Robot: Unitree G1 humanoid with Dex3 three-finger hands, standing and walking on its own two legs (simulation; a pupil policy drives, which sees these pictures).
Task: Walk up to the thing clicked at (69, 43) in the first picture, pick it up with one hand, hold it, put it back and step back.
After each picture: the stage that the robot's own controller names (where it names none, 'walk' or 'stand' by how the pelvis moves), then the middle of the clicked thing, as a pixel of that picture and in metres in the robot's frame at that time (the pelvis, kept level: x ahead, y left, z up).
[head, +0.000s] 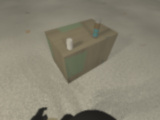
stand; (69, 44) +0.77 +0.26 -0.07
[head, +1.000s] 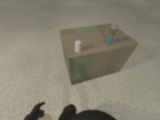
rise first; (77, 46) +0.73 +0.17 -0.05
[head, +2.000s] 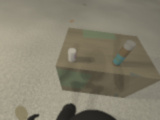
walk; (72, 55) +0.51 +0.20 -0.03
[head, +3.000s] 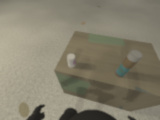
stand; (71, 60) +0.47 +0.17 -0.04
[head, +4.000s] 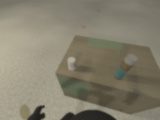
stand; (71, 63) +0.48 +0.17 -0.06
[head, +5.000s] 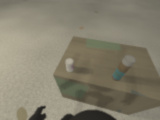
stand; (69, 65) +0.46 +0.18 -0.06
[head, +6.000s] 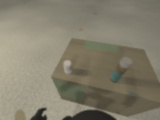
stand; (67, 67) +0.45 +0.20 -0.07
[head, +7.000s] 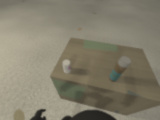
stand; (66, 66) +0.45 +0.21 -0.07
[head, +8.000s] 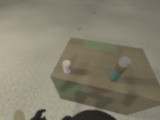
stand; (67, 66) +0.45 +0.20 -0.07
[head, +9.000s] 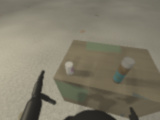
rise first; (69, 68) +0.44 +0.20 -0.06
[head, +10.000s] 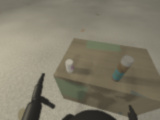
go down; (69, 66) +0.46 +0.20 -0.06
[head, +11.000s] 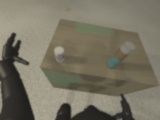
go down; (59, 55) +0.48 +0.19 -0.02
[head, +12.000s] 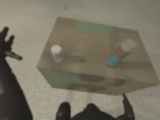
go down; (57, 54) +0.47 +0.20 +0.00
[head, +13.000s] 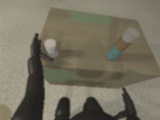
close in; (51, 48) +0.48 +0.21 +0.03
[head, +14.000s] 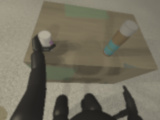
lift; (46, 41) +0.52 +0.21 +0.05
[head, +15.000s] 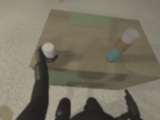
lift; (50, 52) +0.45 +0.22 +0.04
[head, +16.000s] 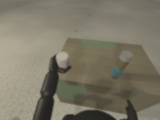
lift; (63, 62) +0.34 +0.16 +0.16
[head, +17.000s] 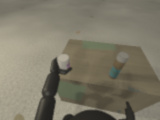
hold; (64, 64) +0.33 +0.16 +0.14
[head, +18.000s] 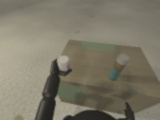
hold; (64, 65) +0.33 +0.16 +0.13
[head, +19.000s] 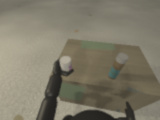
crouch; (66, 66) +0.34 +0.15 +0.12
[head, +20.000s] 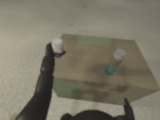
crouch; (58, 48) +0.45 +0.20 +0.14
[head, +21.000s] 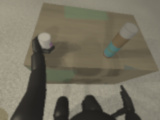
lower; (46, 43) +0.51 +0.22 +0.04
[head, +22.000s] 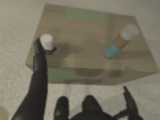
lower; (48, 44) +0.50 +0.21 +0.04
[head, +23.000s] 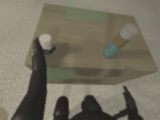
lower; (47, 44) +0.50 +0.21 +0.04
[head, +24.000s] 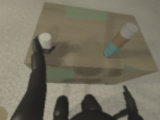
lower; (46, 43) +0.50 +0.21 +0.04
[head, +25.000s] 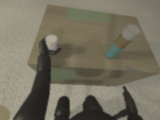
draw back; (53, 45) +0.50 +0.19 +0.04
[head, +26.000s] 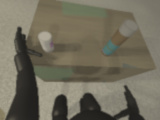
withdraw; (47, 42) +0.50 +0.20 +0.05
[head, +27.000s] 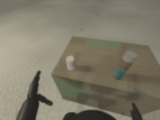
sink last; (70, 63) +0.47 +0.19 -0.02
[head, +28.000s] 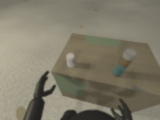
stand; (70, 60) +0.49 +0.19 -0.02
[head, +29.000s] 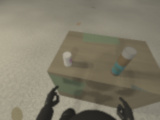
stand; (67, 59) +0.47 +0.19 -0.01
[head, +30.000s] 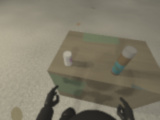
stand; (68, 58) +0.48 +0.19 +0.00
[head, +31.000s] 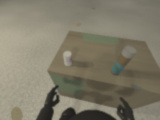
stand; (67, 58) +0.48 +0.20 +0.00
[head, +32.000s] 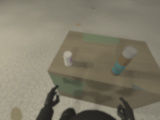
stand; (68, 58) +0.48 +0.19 +0.00
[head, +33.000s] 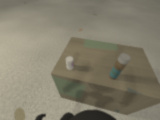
stand; (69, 63) +0.49 +0.19 -0.06
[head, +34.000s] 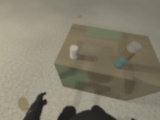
walk; (73, 52) +0.54 +0.14 -0.03
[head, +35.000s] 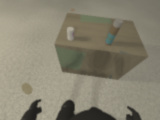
walk; (70, 33) +0.75 +0.24 -0.04
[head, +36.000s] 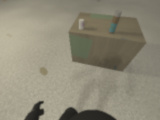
stand; (81, 24) +1.08 +0.20 -0.04
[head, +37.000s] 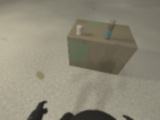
stand; (79, 30) +1.09 +0.21 -0.06
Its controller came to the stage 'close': yes
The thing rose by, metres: 0.21
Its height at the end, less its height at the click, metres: +0.00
